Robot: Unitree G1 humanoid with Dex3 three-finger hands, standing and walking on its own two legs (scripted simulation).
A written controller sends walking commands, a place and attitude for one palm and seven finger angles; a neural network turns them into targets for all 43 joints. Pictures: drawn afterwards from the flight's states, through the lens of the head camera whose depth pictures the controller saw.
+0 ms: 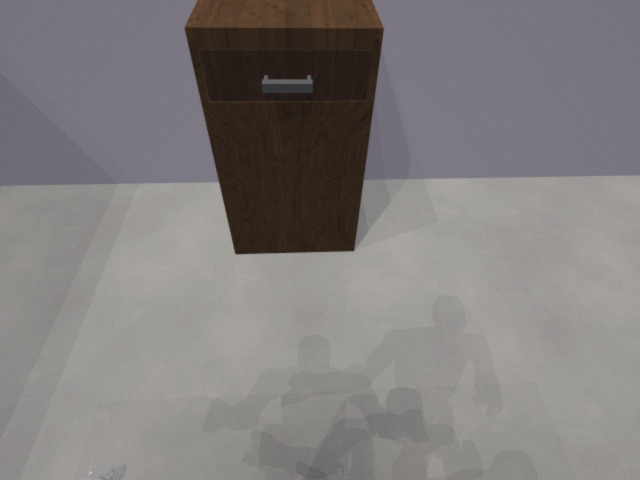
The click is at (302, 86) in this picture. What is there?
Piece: drawer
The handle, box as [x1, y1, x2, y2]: [262, 75, 312, 92]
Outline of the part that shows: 262,79 262,92 312,92 312,79 310,78 310,75 307,75 306,79 268,79 267,75 264,75 264,78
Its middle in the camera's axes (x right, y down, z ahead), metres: -0.09 -0.42 +1.03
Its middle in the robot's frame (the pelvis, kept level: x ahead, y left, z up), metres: +1.05 +0.15 -0.02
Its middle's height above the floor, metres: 0.75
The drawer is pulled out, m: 0.00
